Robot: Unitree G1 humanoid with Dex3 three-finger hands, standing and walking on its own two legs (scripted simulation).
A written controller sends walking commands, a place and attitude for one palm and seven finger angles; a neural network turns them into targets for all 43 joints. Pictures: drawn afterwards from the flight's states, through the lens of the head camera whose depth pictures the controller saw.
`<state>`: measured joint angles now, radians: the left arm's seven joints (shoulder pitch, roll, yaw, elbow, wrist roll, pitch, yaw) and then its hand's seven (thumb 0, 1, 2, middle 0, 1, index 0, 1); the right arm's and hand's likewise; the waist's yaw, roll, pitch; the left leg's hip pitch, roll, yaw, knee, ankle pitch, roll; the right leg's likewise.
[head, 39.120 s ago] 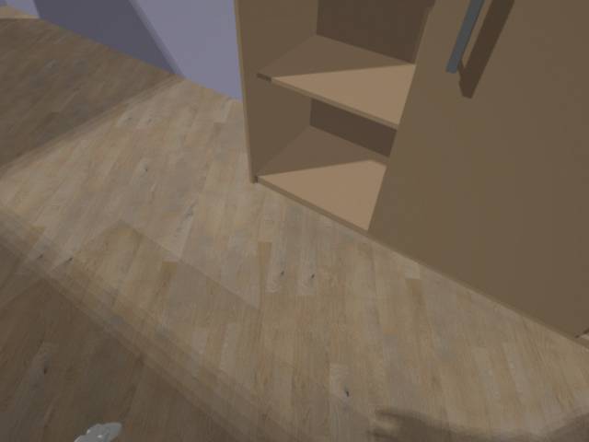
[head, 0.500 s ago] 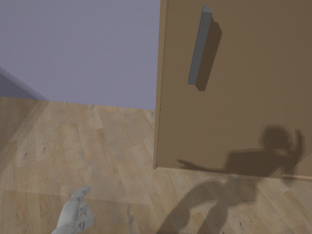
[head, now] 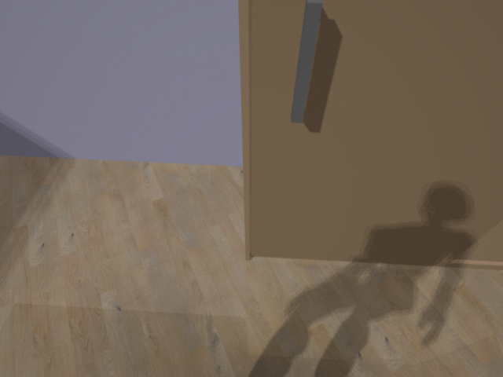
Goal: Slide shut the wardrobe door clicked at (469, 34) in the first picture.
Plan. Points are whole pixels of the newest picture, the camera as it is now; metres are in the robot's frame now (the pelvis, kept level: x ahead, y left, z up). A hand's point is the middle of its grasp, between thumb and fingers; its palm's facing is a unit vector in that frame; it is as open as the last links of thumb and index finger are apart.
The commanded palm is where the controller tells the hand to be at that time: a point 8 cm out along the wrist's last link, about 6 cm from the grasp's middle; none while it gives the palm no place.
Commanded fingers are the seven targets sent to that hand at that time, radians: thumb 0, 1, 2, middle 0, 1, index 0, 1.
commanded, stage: let the arm hang, fingers relaxed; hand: right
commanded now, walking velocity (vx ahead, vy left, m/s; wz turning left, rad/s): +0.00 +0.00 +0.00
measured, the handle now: (303, 63) +0.63 -0.06 +0.17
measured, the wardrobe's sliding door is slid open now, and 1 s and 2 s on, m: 0.00 0.00 0.00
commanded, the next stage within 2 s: look to check the result in 0.60 s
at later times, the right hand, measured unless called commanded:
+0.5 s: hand out of the picture +0.11 -0.22 -0.15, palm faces -0.04 +0.95 -0.30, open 7.4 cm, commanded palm none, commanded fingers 0.00 -0.90 -0.90 0.20 0.30 0.20 0.30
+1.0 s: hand out of the picture +0.11 -0.22 -0.15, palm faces -0.05 +0.95 -0.32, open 7.4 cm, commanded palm none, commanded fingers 0.00 -0.90 -0.90 0.20 0.30 0.20 0.30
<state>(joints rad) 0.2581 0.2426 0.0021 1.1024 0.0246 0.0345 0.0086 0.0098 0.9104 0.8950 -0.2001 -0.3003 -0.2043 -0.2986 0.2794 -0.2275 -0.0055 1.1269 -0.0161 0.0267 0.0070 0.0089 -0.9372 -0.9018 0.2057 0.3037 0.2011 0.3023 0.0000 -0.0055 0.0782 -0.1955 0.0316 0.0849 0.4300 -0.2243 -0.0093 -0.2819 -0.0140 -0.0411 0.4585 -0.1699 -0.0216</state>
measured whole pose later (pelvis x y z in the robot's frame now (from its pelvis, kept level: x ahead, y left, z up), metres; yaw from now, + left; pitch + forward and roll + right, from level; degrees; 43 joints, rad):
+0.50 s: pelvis +0.01 +0.00 +0.01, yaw +1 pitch -1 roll +0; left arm 0.10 0.29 0.01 1.12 0.02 0.00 0.00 0.01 0.91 0.89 -0.20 -0.30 -0.21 -0.30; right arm 0.09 -0.26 -0.01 1.11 -0.02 -0.01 0.00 0.01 -0.90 -0.90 0.20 0.30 0.20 0.30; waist 0.01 -0.03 0.05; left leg -0.14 0.05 0.06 0.38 -0.22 -0.02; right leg -0.20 0.01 -0.07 0.36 -0.14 -0.03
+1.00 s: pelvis +0.04 +0.02 +0.01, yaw +1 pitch -1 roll +0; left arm 0.08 0.32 0.00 1.14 0.02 0.01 0.00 0.01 0.91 0.89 -0.20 -0.30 -0.21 -0.30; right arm 0.12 -0.30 -0.01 1.14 -0.02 -0.01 0.00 0.01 -0.90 -0.90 0.20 0.30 0.20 0.30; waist 0.01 -0.02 0.06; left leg -0.07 0.02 0.07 0.31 -0.23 0.00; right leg -0.14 -0.02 -0.06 0.32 -0.16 0.00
